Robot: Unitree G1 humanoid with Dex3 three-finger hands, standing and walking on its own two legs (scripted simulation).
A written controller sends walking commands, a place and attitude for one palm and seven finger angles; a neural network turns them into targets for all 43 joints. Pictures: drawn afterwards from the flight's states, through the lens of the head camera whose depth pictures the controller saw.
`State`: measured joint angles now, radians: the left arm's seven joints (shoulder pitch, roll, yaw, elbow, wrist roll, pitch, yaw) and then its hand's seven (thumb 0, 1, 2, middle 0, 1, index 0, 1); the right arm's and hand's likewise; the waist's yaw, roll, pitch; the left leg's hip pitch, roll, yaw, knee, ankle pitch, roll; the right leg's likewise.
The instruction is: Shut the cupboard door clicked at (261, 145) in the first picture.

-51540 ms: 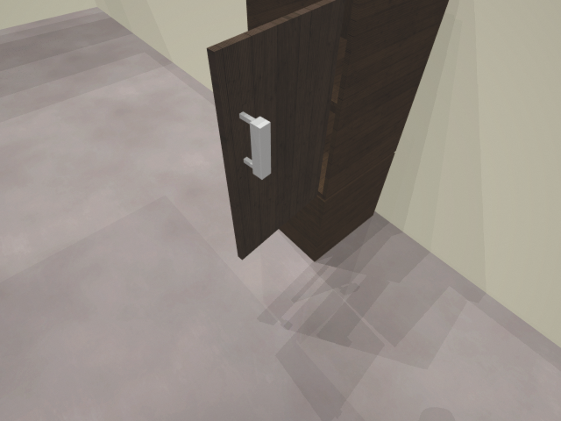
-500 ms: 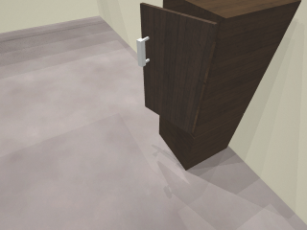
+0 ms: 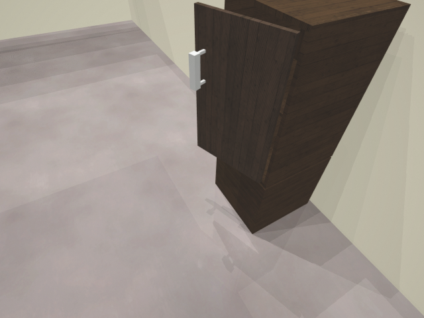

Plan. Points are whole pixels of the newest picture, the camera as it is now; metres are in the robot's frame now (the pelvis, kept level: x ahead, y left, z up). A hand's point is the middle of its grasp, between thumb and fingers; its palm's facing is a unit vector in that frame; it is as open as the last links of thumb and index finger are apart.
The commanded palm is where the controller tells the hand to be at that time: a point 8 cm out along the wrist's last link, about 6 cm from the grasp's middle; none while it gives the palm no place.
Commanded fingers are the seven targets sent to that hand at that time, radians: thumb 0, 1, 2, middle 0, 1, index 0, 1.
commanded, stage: look to check the result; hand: left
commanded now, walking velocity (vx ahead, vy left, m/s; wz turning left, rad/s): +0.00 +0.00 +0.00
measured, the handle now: (199, 69) +0.86 +0.09 +0.05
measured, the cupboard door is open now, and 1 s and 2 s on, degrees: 20 20 20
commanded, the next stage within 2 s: walk to a spot facing it in 0.48 s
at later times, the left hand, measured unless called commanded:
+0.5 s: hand out of the picture +0.02 +0.20 -0.17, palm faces +0.02 -0.97 -0.23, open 7.4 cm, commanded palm none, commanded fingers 0.00 0.90 0.90 -0.20 -0.30 -0.20 -0.30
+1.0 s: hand out of the picture +0.03 +0.22 -0.20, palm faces +0.21 -0.95 -0.22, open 7.4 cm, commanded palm none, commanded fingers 0.00 0.90 0.90 -0.20 -0.30 -0.20 -0.30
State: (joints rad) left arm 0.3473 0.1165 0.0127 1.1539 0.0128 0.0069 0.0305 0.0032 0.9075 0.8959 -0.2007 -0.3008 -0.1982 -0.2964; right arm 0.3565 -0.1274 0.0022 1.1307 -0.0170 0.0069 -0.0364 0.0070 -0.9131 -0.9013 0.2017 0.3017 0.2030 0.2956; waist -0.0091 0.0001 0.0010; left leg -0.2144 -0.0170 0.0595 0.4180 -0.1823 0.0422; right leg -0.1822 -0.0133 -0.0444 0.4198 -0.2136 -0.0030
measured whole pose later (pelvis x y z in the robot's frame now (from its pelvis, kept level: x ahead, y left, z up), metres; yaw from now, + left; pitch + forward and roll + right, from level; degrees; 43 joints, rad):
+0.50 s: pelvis +0.01 +0.00 +0.00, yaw +0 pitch -2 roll +0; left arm 0.24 0.21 0.02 1.14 0.01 0.00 0.02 0.00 0.91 0.90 -0.20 -0.30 -0.20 -0.30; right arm 0.24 -0.22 0.00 1.12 -0.01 0.00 -0.02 0.01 -0.91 -0.90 0.20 0.30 0.20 0.30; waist -0.01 0.00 0.03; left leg -0.18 -0.02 0.06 0.39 -0.18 0.04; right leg -0.15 -0.02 -0.04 0.38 -0.21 0.00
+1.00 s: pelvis +0.01 +0.01 -0.02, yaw +12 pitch -1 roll -1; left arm 0.18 0.22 0.06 0.99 0.02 0.05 0.03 0.00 0.91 0.90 -0.20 -0.30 -0.20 -0.30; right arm 0.24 -0.18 -0.04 1.00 -0.03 0.05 0.01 0.01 -0.91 -0.90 0.20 0.30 0.20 0.30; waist -0.03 -0.03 0.09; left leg -0.36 -0.04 0.04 0.68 -0.31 0.07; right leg -0.29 -0.10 -0.15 0.79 -0.48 0.03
